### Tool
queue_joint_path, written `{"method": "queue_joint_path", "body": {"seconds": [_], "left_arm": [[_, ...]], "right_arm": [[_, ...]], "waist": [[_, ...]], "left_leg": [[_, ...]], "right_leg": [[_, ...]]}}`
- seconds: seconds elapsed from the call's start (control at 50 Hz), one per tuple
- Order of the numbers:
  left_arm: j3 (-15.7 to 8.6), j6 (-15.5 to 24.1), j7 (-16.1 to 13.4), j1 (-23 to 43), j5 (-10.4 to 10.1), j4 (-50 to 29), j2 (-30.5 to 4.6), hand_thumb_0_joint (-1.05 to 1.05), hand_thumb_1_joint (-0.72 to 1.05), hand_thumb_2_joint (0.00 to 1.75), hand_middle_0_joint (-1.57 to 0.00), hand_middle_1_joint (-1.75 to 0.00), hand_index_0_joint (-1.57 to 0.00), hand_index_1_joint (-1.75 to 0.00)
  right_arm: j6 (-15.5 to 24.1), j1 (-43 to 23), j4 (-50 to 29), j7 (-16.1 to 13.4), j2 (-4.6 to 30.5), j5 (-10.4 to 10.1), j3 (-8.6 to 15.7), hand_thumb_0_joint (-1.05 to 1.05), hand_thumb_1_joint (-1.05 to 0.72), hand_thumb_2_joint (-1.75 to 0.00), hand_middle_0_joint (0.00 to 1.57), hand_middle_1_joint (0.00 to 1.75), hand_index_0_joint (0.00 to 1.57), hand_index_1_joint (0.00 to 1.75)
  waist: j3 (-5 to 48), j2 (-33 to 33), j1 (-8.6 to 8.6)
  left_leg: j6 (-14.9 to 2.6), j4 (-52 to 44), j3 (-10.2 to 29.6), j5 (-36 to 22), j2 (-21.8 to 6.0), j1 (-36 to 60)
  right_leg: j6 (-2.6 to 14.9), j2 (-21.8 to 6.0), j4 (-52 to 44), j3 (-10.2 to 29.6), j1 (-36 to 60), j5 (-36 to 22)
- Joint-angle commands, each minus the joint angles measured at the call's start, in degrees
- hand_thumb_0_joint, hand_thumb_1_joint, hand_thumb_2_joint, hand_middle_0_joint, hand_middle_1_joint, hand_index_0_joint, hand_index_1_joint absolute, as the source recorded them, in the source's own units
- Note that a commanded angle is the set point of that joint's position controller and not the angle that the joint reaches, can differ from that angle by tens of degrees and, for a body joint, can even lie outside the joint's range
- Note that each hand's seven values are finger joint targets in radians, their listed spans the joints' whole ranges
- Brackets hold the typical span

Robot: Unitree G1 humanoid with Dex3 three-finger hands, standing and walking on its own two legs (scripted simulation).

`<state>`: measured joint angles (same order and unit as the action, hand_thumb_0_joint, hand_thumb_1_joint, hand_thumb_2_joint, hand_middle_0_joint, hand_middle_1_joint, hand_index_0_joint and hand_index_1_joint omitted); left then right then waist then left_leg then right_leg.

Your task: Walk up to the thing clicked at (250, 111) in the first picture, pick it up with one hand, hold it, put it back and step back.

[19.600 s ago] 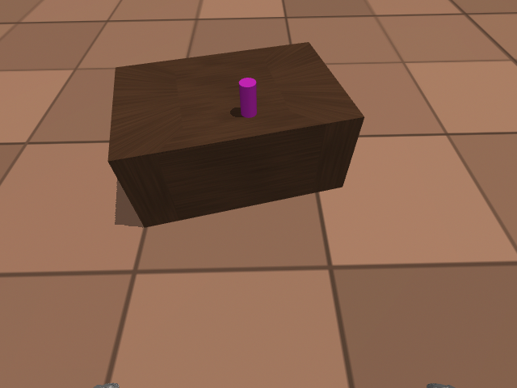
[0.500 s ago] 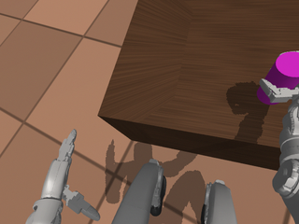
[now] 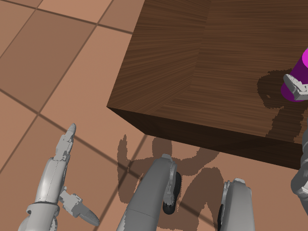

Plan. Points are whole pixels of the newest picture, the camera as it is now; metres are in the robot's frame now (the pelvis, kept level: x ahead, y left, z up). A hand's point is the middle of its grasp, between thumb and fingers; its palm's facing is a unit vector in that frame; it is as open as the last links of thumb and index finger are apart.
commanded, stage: lower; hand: right
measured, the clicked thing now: (306, 76) +0.52 -0.22 -0.05
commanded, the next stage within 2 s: loosen in 0.42 s
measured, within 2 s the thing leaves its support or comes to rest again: rests again in 0.24 s
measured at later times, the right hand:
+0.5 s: hand (305, 77) +0.52 -0.22 -0.06, palm faces +0.22 +0.98 +0.00, open 9.5 cm
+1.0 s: hand (304, 80) +0.52 -0.22 -0.07, palm faces +0.21 +0.98 -0.01, open 12.2 cm
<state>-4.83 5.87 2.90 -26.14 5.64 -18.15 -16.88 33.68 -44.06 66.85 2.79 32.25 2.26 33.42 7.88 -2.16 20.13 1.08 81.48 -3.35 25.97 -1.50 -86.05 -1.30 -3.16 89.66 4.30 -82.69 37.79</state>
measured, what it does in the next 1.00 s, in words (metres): stands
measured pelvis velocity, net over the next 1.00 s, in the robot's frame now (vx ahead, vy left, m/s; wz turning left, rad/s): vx -0.02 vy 0.00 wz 0.00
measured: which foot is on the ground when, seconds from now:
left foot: down 0.00-1.00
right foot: down 0.00-1.00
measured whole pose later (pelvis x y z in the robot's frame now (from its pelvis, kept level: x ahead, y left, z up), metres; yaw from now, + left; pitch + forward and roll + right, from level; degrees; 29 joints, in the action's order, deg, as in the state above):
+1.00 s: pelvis -0.02 +0.00 -0.03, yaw +0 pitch +32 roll +5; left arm -7.3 7.1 3.4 -27.7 4.3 -24.1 -19.2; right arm 31.1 -45.9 65.8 3.2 35.7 3.0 34.2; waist 7.7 -2.7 22.3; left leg 1.2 87.3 -3.2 25.8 -1.7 -93.3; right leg -1.2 -2.7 96.1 4.7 -90.0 38.2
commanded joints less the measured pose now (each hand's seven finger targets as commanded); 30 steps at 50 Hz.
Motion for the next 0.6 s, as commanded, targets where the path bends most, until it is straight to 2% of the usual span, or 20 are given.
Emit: {"method": "queue_joint_path", "body": {"seconds": [0.0,0.06,0.1,0.14,0.18,0.22,0.24,0.26,0.32,0.34,0.36,0.38,0.4,0.42,0.46,0.5,0.52,0.54,0.56,0.58], "left_arm": [[-8.4,2.8,-1.7,-4.8,-0.4,-9.7,-10.2,0.00,-0.55,0.05,-0.05,-0.05,-0.05,-0.05],[-8.9,3.1,-1.6,-3.9,-0.5,-12.1,-10.6,0.00,-0.55,0.05,-0.05,-0.05,-0.05,-0.05],[-8.1,2.9,-1.4,-5.0,-0.3,-9.9,-9.7,0.00,-0.55,0.05,-0.05,-0.05,-0.05,-0.05],[-9.9,3.2,-1.5,-4.7,-0.7,-11.1,-11.0,0.00,-0.55,0.05,-0.05,-0.05,-0.05,-0.05],[-9.5,3.2,-1.4,-4.1,-0.6,-13.4,-11.1,0.00,-0.55,0.05,-0.05,-0.05,-0.05,-0.05],[-8.9,3.1,-1.2,-5.2,-0.7,-10.9,-10.0,0.00,-0.55,0.04,-0.05,-0.05,-0.05,-0.05],[-9.4,3.2,-1.3,-4.7,-0.9,-12.8,-10.7,0.00,-0.55,0.04,-0.05,-0.05,-0.05,-0.05],[-10.8,3.2,-1.4,-4.9,-0.9,-12.5,-11.6,0.00,-0.55,0.05,-0.05,-0.05,-0.05,-0.05],[-9.4,3.1,-1.1,-4.7,-0.8,-11.5,-10.5,0.00,-0.55,0.04,-0.05,-0.05,-0.05,-0.05],[-9.4,3.3,-1.1,-4.7,-0.7,-11.9,-10.4,0.00,-0.55,0.04,-0.05,-0.05,-0.05,-0.05],[-9.9,3.4,-1.1,-4.4,-0.9,-13.5,-11.1,0.00,-0.55,0.05,-0.05,-0.05,-0.05,-0.05],[-10.5,3.4,-1.2,-3.9,-0.8,-14.3,-12.0,0.00,-0.55,0.04,-0.05,-0.05,-0.05,-0.05],[-10.9,3.2,-1.3,-4.8,-0.9,-13.4,-12.2,0.00,-0.55,0.04,-0.05,-0.05,-0.05,-0.05],[-10.3,3.1,-1.1,-5.3,-0.6,-12.9,-11.2,0.00,-0.55,0.04,-0.05,-0.05,-0.05,-0.05],[-11.0,3.4,-1.3,-5.0,-0.9,-13.7,-11.6,0.00,-0.55,0.04,-0.05,-0.05,-0.05,-0.05],[-9.7,3.5,-1.1,-4.9,-0.9,-15.2,-10.8,0.00,-0.55,0.04,-0.05,-0.04,-0.05,-0.05],[-10.6,3.5,-1.1,-5.2,-1.2,-15.6,-11.5,0.00,-0.54,0.03,-0.06,-0.05,-0.07,-0.05],[-10.0,3.4,-1.1,-5.7,-1.0,-14.7,-11.0,0.00,-0.51,0.01,-0.05,-0.05,-0.07,-0.03],[-11.1,3.4,-1.2,-6.1,-1.3,-14.9,-11.5,0.00,-0.50,0.01,-0.05,-0.06,-0.07,-0.03],[-11.4,3.4,-1.1,-6.2,-1.3,-15.8,-12.1,0.00,-0.50,0.01,-0.05,-0.05,-0.07,-0.03]], "right_arm": [[4.4,-21.0,-11.9,0.1,13.4,-0.4,0.6,0.00,-0.17,-1.35,1.28,1.46,1.33,1.46],[4.5,-21.3,-13.0,0.2,12.7,-0.4,0.3,0.00,-0.17,-1.35,1.29,1.47,1.34,1.47],[4.3,-19.5,-10.9,0.1,12.7,-0.3,0.2,0.00,-0.19,-1.35,1.29,1.47,1.34,1.47],[4.3,-20.3,-11.8,0.1,13.0,-0.4,0.5,0.00,-0.18,-1.34,1.29,1.46,1.34,1.46],[4.2,-21.2,-13.9,0.0,14.1,0.0,1.1,0.00,-0.17,-1.35,1.29,1.47,1.34,1.47],[3.9,-19.3,-9.8,0.2,12.0,-0.2,0.0,0.00,-0.18,-1.35,1.30,1.47,1.35,1.47],[4.2,-21.2,-13.5,0.1,13.4,-0.2,0.5,0.00,-0.17,-1.33,1.28,1.45,1.33,1.45],[4.1,-20.2,-11.2,0.0,14.2,0.1,0.9,0.00,-0.17,-1.33,1.27,1.45,1.32,1.45],[4.1,-20.8,-11.1,0.2,12.9,0.1,-0.1,0.00,-0.17,-1.34,1.29,1.46,1.34,1.46],[4.2,-21.2,-10.7,0.2,12.9,0.0,0.2,0.00,-0.18,-1.34,1.29,1.46,1.34,1.46],[4.3,-20.5,-10.2,0.1,14.0,0.1,1.0,0.00,-0.17,-1.34,1.27,1.45,1.33,1.46],[4.6,-21.6,-13.4,-0.1,16.4,0.2,2.1,0.00,-0.17,-1.33,1.28,1.45,1.33,1.45],[4.2,-20.5,-10.4,0.1,15.4,0.6,1.1,0.00,-0.17,-1.33,1.27,1.45,1.32,1.45],[4.0,-19.5,-8.7,0.2,13.3,0.5,0.2,0.00,-0.16,-1.33,1.27,1.45,1.32,1.45],[3.8,-19.6,-8.7,0.2,14.4,0.5,0.9,0.00,-0.15,-1.32,1.25,1.43,1.31,1.43],[3.7,-20.2,-8.8,0.3,14.4,0.5,0.8,0.00,-0.15,-1.32,1.26,1.44,1.31,1.44],[3.5,-19.0,-8.0,0.4,14.6,0.5,1.1,0.00,-0.14,-1.33,1.27,1.44,1.33,1.44],[3.4,-18.9,-7.3,0.3,14.6,0.7,1.0,0.00,-0.12,-1.25,1.25,1.36,1.29,1.36],[3.4,-20.7,-10.3,0.5,15.5,0.7,1.2,0.00,-0.10,-1.17,1.23,1.28,1.27,1.28],[3.0,-19.3,-8.4,0.4,16.0,0.9,1.5,0.00,-0.08,-1.09,1.20,1.20,1.23,1.20]], "waist": [[32.7,19.1,-0.29],[35.1,19.5,0.28],[32.5,20.9,-0.81],[33.6,19.7,0.77],[36.0,19.5,-0.06],[32.3,19.2,0.25],[34.7,20.0,0.17],[33.9,20.2,0.84],[32.5,21.2,0.14],[32.2,20.8,0.73],[33.0,19.5,0.83],[35.7,20.1,0.06],[33.4,20.5,1.22],[31.3,20.4,1.00],[31.9,19.4,1.54],[32.1,17.8,1.24],[31.3,17.6,2.08],[30.5,18.0,1.01],[32.3,19.3,1.75],[32.1,18.0,1.68]], "left_leg": [[-2.84,-5.8,0.8,-10.7,2.7,22.9],[-2.89,-4.9,0.5,-11.9,2.8,22.6],[-3.00,-4.6,0.6,-11.0,2.8,20.9],[-2.85,-4.6,0.7,-11.8,2.6,22.0],[-2.87,-4.2,0.5,-11.8,2.7,22.8],[-2.94,-4.1,0.4,-10.8,2.8,21.1],[-3.01,-3.7,0.5,-11.6,2.7,21.5],[-2.94,-3.6,0.5,-11.1,2.6,20.5],[-3.18,-2.9,0.2,-9.9,2.8,18.0],[-3.13,-2.9,0.2,-9.9,2.6,18.2],[-3.01,-2.9,0.3,-10.0,2.6,19.8],[-3.00,-2.3,0.5,-11.2,2.6,21.1],[-2.96,-2.4,0.6,-10.3,2.6,19.5],[-3.05,-2.6,0.6,-9.5,2.7,18.7],[-2.82,-2.9,0.9,-9.6,2.6,19.2],[-2.71,-2.9,1.3,-8.4,2.4,21.1],[-2.66,-2.5,1.1,-8.3,2.3,20.2],[-2.76,-2.5,1.1,-7.5,2.4,19.8],[-2.66,-2.8,1.4,-7.8,2.3,19.9],[-2.62,-2.6,1.1,-7.1,2.4,19.5]], "right_leg": [[1.03,1.9,-12.4,-0.7,18.0,-18.7],[0.96,1.6,-11.7,-0.3,19.9,-21.0],[0.87,1.6,-11.5,-0.7,18.9,-20.9],[1.03,1.6,-11.0,-0.5,18.1,-20.5],[0.98,1.7,-11.0,-0.4,18.7,-20.6],[1.02,1.7,-10.9,-0.5,16.7,-19.5],[0.94,1.7,-10.7,-0.3,17.8,-20.7],[0.88,1.8,-10.4,-0.4,18.0,-20.0],[0.70,1.6,-10.3,-0.2,18.0,-20.3],[0.77,1.7,-9.9,-0.1,17.4,-19.8],[0.91,1.8,-9.8,-0.2,16.2,-18.8],[0.92,1.8,-9.4,-0.3,16.4,-19.6],[0.88,1.8,-9.4,-0.5,16.1,-18.6],[1.00,1.8,-9.5,-0.7,14.8,-17.6],[1.24,1.8,-8.8,-0.8,13.9,-16.7],[1.47,2.1,-8.7,-0.9,10.4,-13.8],[1.37,2.0,-8.6,-0.9,10.5,-13.9],[1.33,2.1,-8.9,-1.0,10.0,-13.2],[1.43,2.0,-8.6,-1.0,11.2,-13.3],[1.40,1.9,-8.7,-0.9,11.1,-12.8]]}}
